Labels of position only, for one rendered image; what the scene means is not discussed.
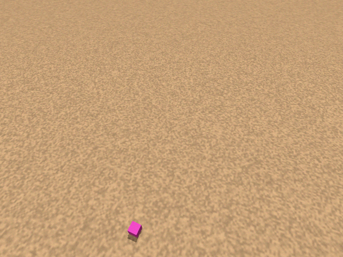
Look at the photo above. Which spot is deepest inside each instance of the cube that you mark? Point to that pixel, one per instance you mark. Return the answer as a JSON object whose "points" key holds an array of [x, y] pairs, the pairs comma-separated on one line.
{"points": [[134, 229]]}

